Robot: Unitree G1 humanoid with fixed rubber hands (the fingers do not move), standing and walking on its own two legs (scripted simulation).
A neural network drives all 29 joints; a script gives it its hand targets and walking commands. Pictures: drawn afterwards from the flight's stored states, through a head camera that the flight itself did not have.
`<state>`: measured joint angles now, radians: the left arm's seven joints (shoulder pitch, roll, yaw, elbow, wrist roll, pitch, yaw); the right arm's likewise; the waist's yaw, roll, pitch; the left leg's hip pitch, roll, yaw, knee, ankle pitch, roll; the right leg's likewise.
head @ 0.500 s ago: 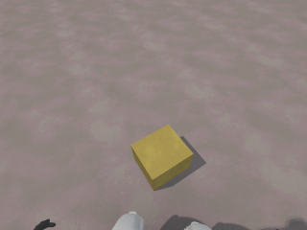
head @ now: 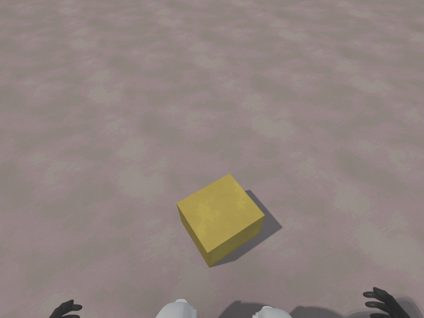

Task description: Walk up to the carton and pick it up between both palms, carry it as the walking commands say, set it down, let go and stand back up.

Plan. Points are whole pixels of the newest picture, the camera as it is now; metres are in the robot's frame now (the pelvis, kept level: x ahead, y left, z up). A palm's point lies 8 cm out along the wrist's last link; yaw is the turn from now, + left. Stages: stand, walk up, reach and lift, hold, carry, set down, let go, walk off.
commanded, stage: walk up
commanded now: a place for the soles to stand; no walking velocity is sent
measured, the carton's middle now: (219, 219) +0.59 +0.01 -0.63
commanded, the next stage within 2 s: none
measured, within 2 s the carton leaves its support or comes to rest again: neither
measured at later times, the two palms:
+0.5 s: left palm (88, 317) +0.14 +0.25 -0.07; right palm out of the picture +0.10 -0.43 -0.06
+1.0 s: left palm out of the picture +0.09 +0.10 -0.08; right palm out of the picture +0.36 -0.51 -0.06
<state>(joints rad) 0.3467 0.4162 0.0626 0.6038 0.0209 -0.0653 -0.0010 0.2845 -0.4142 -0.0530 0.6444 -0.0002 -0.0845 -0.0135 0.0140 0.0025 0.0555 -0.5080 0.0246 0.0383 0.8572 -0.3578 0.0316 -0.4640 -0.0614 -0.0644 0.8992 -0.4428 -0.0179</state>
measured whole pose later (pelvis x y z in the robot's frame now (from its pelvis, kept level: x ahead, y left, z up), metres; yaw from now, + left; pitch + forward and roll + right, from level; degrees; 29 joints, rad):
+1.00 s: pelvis +0.14 -0.24 -0.01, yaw +23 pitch -3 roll +1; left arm 0.34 0.46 0.13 0.60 0.06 0.05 -0.08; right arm 0.31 -0.43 -0.05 0.70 0.00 -0.10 -0.14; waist 0.02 -0.07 0.05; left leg -0.51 0.04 0.01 0.89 -0.34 0.05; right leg -0.56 -0.07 -0.02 1.30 -0.56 0.00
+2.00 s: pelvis +0.20 -0.26 -0.01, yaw +35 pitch +1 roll -1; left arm 0.36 0.45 0.09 0.61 0.01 -0.07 0.03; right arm 0.23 -0.44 -0.05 0.70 0.00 -0.03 0.00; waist 0.01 0.04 0.06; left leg -0.56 -0.03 -0.03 0.92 -0.38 0.04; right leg -0.44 -0.12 -0.08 0.93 -0.51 0.01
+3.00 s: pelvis +0.16 -0.26 -0.01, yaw +37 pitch -2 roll +0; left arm 0.36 0.47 0.07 0.61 0.02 -0.07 0.06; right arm 0.22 -0.44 -0.05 0.70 0.00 0.01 0.03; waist 0.00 0.05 0.07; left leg -0.55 -0.03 0.01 0.99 -0.44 0.04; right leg -0.44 -0.11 -0.06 0.93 -0.46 0.00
